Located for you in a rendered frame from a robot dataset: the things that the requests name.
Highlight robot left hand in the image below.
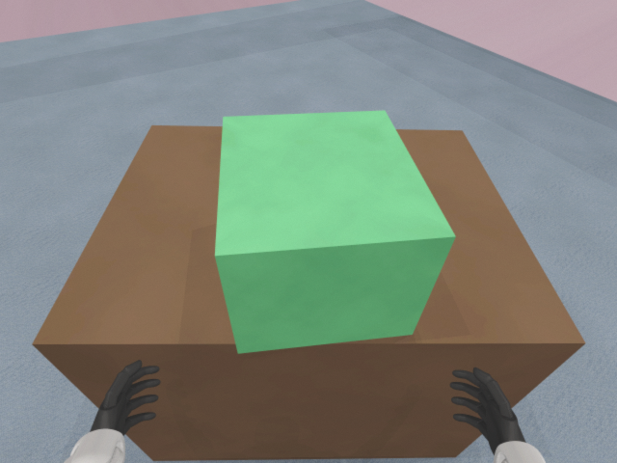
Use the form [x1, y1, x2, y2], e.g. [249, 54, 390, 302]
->
[90, 360, 160, 436]

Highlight left robot forearm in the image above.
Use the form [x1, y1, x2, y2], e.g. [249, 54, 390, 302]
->
[64, 428, 125, 463]

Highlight pedestal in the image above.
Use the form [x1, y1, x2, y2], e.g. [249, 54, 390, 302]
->
[32, 125, 585, 461]

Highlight carton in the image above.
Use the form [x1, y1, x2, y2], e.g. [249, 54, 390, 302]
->
[215, 110, 456, 354]

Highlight robot right hand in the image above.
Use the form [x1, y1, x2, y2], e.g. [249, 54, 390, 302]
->
[450, 368, 526, 455]

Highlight right robot forearm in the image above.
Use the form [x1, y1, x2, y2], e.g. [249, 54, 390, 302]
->
[494, 441, 546, 463]

